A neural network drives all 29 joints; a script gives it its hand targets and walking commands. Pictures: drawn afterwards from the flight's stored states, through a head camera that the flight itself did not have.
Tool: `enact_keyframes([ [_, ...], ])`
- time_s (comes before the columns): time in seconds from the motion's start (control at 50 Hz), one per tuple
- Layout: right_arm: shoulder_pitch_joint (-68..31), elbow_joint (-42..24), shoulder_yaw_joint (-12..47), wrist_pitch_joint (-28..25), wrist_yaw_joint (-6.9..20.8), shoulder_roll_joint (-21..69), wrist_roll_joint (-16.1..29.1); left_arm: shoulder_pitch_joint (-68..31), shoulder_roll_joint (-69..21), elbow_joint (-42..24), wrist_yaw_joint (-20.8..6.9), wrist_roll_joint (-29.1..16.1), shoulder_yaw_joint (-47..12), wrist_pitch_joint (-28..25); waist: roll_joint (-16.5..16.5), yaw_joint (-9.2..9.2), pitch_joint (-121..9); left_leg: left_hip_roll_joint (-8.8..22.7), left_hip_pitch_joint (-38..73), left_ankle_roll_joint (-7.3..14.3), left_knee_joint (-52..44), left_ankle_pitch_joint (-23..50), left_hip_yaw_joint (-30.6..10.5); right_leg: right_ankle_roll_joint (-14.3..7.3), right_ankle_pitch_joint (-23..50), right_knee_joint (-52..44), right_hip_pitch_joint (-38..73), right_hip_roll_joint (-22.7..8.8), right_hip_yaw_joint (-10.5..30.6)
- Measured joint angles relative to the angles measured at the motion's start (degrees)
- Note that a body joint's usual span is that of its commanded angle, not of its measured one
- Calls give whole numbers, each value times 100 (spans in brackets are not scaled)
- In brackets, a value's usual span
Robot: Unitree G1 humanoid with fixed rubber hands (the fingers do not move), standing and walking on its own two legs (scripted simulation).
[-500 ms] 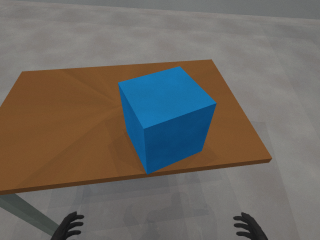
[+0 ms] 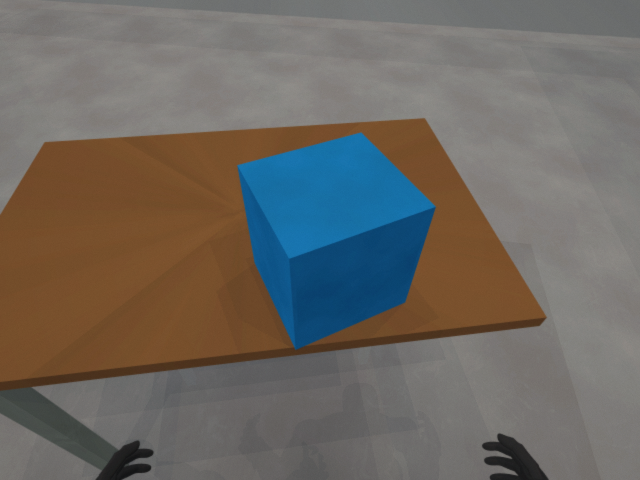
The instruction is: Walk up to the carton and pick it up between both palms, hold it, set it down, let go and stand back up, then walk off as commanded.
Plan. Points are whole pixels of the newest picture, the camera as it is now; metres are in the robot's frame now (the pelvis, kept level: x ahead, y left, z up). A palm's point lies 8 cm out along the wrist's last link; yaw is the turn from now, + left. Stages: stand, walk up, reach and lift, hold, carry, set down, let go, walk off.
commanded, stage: stand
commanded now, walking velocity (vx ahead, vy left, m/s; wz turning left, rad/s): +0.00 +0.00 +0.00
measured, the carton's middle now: (328, 240) +0.45 -0.01 +0.04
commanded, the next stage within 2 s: none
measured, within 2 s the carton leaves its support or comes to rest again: neither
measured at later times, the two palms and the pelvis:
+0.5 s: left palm out of the picture +0.11 +0.28 -0.09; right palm out of the picture +0.11 -0.27 -0.09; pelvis +0.00 +0.00 +0.00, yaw +0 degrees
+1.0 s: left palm out of the picture +0.08 +0.29 -0.10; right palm out of the picture +0.07 -0.28 -0.10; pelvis -0.03 +0.00 +0.00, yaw +0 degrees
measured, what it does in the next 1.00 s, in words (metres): stands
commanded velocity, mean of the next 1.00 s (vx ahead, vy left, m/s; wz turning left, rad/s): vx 0.00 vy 0.00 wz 0.00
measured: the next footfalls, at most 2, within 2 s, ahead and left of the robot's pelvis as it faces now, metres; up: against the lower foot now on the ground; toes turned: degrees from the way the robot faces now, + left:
none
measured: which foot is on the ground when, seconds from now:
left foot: down 0.00-1.00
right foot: down 0.00-1.00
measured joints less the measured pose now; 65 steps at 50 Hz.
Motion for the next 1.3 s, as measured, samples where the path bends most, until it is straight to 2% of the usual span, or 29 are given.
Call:
enact_keyframes([
  [1.3,-1,1307,0,34,0,-158,0,-67,77,1373,0,0,0,-1,0,0,0,2,8,0,0,265,0,0,280,-32,22,1,0],
])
